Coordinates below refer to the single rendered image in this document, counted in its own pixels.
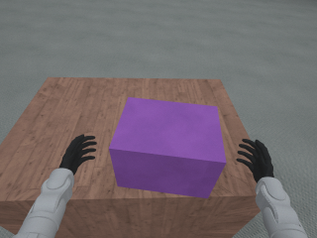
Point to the carton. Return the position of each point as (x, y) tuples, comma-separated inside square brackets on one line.
[(170, 147)]

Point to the right robot hand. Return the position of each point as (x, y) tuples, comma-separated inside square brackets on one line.
[(260, 164)]

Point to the pedestal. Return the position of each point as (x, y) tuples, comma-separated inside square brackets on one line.
[(67, 107)]

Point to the robot left forearm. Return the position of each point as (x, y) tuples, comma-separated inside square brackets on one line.
[(46, 214)]

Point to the left robot hand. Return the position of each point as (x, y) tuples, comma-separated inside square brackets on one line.
[(72, 158)]

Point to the robot right forearm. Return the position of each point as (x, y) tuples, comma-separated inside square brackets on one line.
[(280, 219)]

